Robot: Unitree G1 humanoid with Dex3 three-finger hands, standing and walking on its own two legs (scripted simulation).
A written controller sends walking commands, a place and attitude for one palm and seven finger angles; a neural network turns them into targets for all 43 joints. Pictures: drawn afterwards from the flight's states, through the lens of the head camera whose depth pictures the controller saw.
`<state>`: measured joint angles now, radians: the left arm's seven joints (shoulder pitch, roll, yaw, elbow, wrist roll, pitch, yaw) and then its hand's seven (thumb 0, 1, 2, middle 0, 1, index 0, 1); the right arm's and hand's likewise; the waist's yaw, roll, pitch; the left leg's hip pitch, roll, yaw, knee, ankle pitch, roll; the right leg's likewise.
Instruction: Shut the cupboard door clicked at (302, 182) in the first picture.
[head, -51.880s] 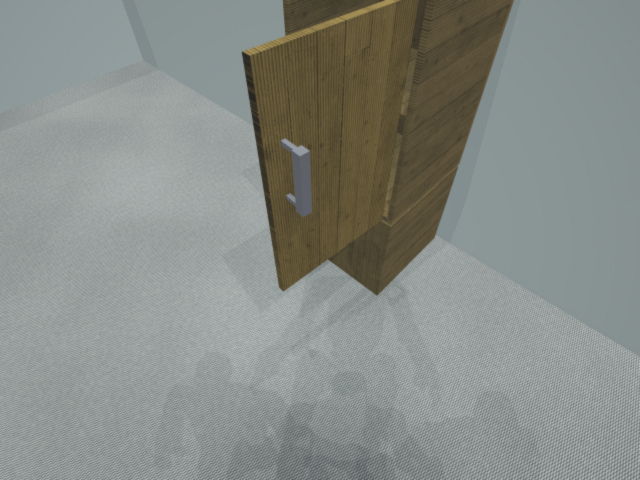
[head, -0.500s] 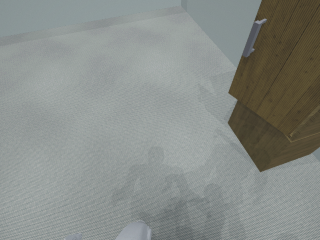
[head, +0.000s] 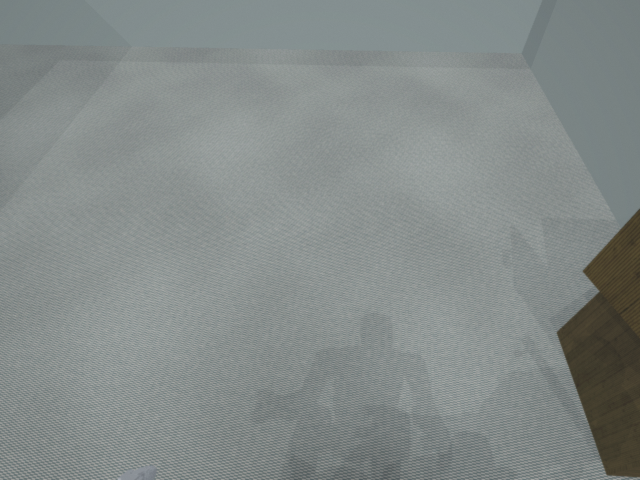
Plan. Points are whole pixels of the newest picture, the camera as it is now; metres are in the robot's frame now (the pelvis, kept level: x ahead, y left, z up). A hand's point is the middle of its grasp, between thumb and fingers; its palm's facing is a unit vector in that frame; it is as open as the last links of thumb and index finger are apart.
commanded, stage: walk to a spot facing it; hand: left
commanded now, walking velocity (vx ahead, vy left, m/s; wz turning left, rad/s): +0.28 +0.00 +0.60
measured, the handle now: out of the picture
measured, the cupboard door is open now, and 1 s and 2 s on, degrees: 19 19 19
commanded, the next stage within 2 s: turn to face it in 0.30 s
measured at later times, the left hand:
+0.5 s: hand out of the picture +0.07 +0.25 -0.18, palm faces +0.35 -0.91 -0.21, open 7.4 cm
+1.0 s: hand (172, 374) +0.29 +0.26 -0.15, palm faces +0.09 -0.97 -0.23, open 7.4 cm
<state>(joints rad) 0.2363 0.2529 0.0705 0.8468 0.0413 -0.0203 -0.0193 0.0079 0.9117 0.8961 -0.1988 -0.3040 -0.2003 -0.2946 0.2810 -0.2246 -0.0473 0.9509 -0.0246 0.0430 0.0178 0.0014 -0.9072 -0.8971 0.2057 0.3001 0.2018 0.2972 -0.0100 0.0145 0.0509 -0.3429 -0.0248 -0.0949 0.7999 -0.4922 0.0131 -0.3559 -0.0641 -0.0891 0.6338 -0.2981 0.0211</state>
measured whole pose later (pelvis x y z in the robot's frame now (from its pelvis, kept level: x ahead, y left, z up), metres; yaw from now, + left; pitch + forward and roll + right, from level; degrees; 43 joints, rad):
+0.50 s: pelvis +0.14 +0.06 +0.00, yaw +17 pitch +0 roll +0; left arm 0.31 0.22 0.08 0.98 0.03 0.02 0.01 0.01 0.91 0.90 -0.20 -0.30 -0.20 -0.29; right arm 0.08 -0.21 -0.02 0.87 -0.03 -0.02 0.01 0.00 -0.91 -0.90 0.20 0.30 0.20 0.30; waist 0.04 -0.06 0.13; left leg -0.40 -0.01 0.13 0.63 -0.25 0.08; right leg -0.45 -0.15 -0.06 1.19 -0.43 0.05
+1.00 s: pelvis +0.25 +0.07 +0.01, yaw +2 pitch +1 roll +0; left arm 0.22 0.16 0.07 0.93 0.03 0.03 0.02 0.00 0.91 0.90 -0.20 -0.30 -0.20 -0.29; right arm 0.17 -0.22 -0.05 0.96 -0.01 0.05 -0.03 0.00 -0.92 -0.90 0.20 0.30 0.20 0.30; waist 0.01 0.01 0.09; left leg -0.46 0.05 0.04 1.06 -0.47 -0.06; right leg -0.29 0.03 0.01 0.53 -0.26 -0.03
